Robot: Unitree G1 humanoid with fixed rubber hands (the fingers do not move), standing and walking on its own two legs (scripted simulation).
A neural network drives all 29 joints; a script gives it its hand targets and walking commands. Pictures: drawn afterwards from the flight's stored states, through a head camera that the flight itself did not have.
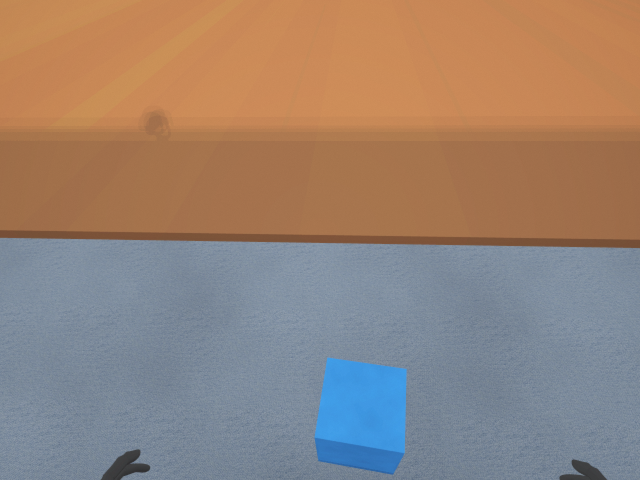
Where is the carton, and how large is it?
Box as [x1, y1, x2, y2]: [315, 358, 406, 474]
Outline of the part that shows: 327,358 315,431 315,443 318,460 392,474 404,453 406,369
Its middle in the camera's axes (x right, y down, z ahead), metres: +0.11 +0.49 +1.07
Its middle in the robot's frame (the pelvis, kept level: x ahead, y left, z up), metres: +0.38 -0.05 -0.66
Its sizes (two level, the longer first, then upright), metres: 0.210 0.200 0.250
